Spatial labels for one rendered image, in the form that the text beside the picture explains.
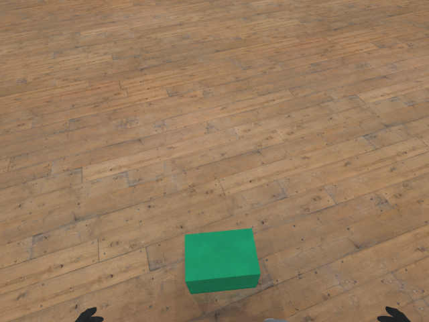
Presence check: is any carton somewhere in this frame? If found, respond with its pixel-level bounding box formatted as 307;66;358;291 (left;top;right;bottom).
185;228;261;294

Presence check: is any robot left hand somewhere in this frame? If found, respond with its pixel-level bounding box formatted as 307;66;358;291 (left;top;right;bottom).
75;307;103;322

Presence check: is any robot right hand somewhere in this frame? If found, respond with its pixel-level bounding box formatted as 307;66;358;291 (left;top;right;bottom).
377;307;411;322

